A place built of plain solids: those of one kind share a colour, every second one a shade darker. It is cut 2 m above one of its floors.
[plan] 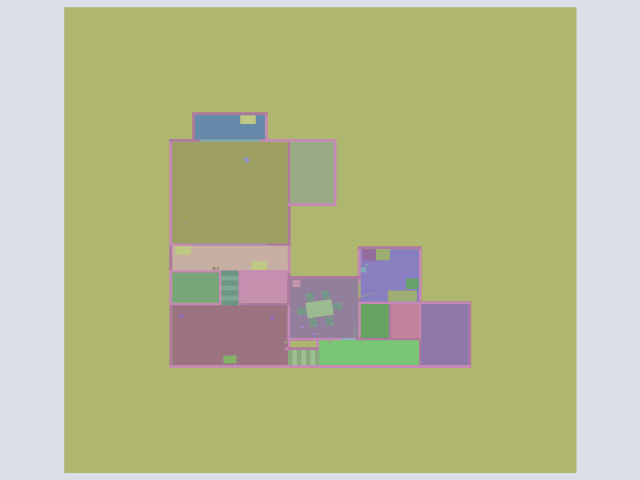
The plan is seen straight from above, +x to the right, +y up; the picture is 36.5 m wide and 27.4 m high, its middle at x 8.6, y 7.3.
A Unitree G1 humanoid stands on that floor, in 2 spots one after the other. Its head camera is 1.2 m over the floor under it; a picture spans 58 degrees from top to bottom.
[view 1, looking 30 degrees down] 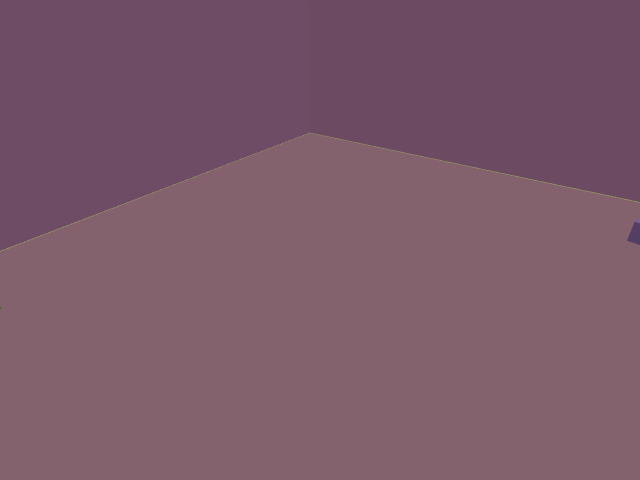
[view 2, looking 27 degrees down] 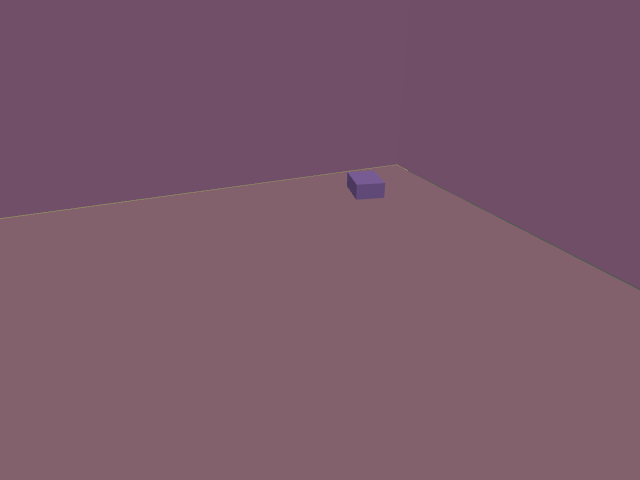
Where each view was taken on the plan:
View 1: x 3.46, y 2.68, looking -144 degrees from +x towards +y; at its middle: floor_entry_hall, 2.40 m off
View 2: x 3.46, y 1.41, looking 157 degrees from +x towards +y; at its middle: floor_entry_hall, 2.64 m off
